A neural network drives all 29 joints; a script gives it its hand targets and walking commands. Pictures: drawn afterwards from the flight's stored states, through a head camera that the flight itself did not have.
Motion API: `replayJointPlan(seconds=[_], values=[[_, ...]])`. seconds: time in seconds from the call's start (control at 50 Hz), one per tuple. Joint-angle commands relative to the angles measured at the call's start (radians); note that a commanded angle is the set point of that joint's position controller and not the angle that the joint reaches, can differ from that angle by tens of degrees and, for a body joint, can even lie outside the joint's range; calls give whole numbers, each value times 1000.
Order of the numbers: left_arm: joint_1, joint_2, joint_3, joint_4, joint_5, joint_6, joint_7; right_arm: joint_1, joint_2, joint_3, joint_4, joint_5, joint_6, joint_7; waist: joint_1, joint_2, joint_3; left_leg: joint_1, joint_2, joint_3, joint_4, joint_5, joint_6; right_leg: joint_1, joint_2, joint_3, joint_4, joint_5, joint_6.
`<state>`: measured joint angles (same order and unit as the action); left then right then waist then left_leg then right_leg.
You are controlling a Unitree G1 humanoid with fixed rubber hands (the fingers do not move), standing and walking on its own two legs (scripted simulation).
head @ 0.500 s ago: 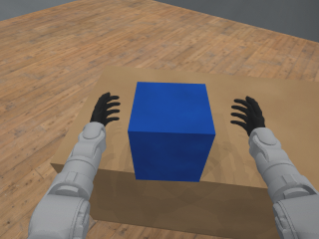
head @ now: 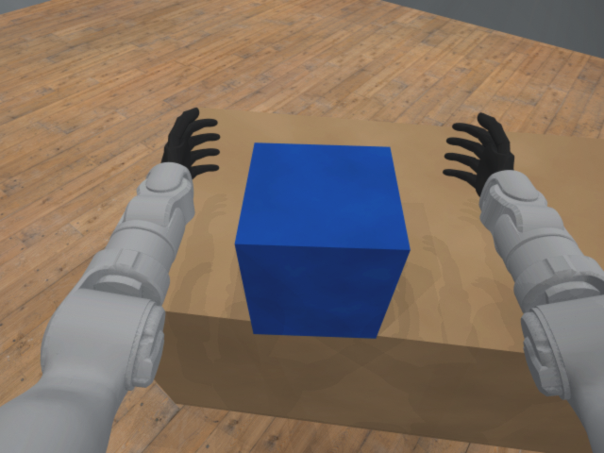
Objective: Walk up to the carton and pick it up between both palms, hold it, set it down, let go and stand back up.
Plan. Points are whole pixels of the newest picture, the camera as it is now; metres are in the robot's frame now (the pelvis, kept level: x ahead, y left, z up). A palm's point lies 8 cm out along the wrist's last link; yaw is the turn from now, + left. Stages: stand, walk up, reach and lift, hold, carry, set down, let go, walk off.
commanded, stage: reach and lift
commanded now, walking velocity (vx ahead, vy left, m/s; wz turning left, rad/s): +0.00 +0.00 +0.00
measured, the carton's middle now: (318, 245) +0.46 +0.02 +0.00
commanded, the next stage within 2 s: none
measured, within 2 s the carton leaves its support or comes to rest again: neither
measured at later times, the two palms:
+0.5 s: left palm (190, 214) +0.45 +0.21 +0.07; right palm (462, 216) +0.46 -0.19 +0.08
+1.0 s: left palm (211, 230) +0.46 +0.18 +0.03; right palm (446, 230) +0.47 -0.18 +0.04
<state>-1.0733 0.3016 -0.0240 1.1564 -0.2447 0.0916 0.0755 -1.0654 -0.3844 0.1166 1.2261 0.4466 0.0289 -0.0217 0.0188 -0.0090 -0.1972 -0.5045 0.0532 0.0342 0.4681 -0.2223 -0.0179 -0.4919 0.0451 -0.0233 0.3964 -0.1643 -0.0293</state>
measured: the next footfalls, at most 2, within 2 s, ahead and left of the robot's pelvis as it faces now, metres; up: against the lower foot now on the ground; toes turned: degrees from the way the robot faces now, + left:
none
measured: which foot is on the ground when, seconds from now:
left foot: down 0.00-1.00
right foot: down 0.00-1.00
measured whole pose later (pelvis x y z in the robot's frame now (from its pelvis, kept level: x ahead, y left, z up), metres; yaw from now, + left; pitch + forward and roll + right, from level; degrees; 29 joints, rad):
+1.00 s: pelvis -0.01 +0.00 -0.03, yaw +1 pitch +29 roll -1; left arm -1.10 0.22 -0.02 1.50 -0.24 -0.38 0.06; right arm -1.06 -0.28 0.08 1.39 0.35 -0.31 -0.03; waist 0.01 0.00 -0.29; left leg -0.91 0.04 0.01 0.66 -0.27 -0.02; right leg -0.90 0.03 -0.05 0.63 -0.23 -0.04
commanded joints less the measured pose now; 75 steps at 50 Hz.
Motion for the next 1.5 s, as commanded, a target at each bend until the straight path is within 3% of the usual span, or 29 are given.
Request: replayJointPlan(seconds=[0.0, 0.12, 0.26, 0.44, 0.56, 0.66, 0.76, 1.04, 1.16, 1.24, 1.28, 1.32, 1.34, 1.4, 1.48], values=[[-519, 161, 6, -92, -19, -31, 2, -533, -175, -32, -101, 0, -15, 1, -7, 11, -583, 288, -34, -18, 26, 410, -35, 230, -6, -1, 33, 504, 70], [-541, 165, -19, 42, -30, -72, -11, -547, -155, -20, -22, -5, -19, 2, -15, 0, -567, 223, -34, -22, 21, 393, -30, 246, -17, 2, 45, 509, 72], [-468, 130, -40, 174, -5, -216, -39, -454, -112, -2, 51, -14, -113, 4, -25, 5, -518, 136, -35, -23, 11, 379, -26, 242, -35, 7, 51, 460, 62], [-563, 104, -59, 149, -39, -368, -21, -473, -104, -87, -14, -86, -234, 4, -40, 74, -729, 117, -31, -6, 84, 369, -62, 118, -41, -23, 118, 418, 47], [-529, 106, -44, 237, -26, -421, -22, -460, -94, -91, 20, -102, -284, -9, -39, 39, -786, 15, -38, 3, 124, 367, -57, 142, -43, -17, 178, 466, 59], [-490, 97, -40, 315, -22, -466, -25, -438, -72, -54, 69, -81, -325, -7, -29, 17, -758, -57, -41, 7, 139, 353, -48, 113, -42, -13, 206, 436, 65], [-479, 69, -28, 280, -23, -492, -14, -437, -66, -23, 57, -58, -356, 6, -5, 23, -807, -32, -35, 12, 176, 420, -59, 67, -30, -21, 225, 446, 65], [-452, 22, 40, 216, 36, -501, -5, -439, -4, -76, 36, -131, -368, -27, -20, -4, -824, -90, -43, 13, 196, 418, -48, 128, -37, 8, 245, 527, 68], [-455, -48, 121, 209, 124, -512, 1, -440, 89, -165, 20, -246, -363, -42, -28, -2, -785, -75, -42, 14, 171, 407, -46, 142, -46, 13, 220, 501, 57], [-457, -119, 219, 158, 246, -498, 0, -416, 178, -295, -24, -398, -362, -57, -40, 12, -761, -35, -47, 30, 116, 410, -47, 219, -44, 10, 183, 542, 54], [-467, -312, 263, 107, 358, -484, -35, -410, 408, -372, -81, -563, -364, -25, -28, 33, -706, 45, -45, 39, 75, 416, -42, 231, -45, -16, 137, 541, 51], [-414, -626, 322, 117, 537, -476, -106, -368, 749, -485, -123, -828, -374, 62, -33, 51, -608, 157, -42, 41, 19, 351, -33, 210, -49, -46, 63, 486, 40], [-352, -684, 351, 145, 592, -480, -119, -309, 819, -535, -87, -910, -386, 94, -33, 66, -570, 178, -33, 40, -4, 378, -30, 245, -44, -64, 64, 510, 28], [-300, -716, 386, 113, 652, -473, -111, -255, 834, -586, -85, -1012, -412, 124, -29, 56, -552, 217, -22, 45, -26, 454, -38, 308, -35, -79, 36, 514, 29], [-262, -708, 430, 60, 698, -439, -98, -205, 835, -612, -93, -1060, -414, 131, -20, 4, -487, 210, -15, 61, -73, 432, -25, 374, -33, -74, 14, 484, 44]])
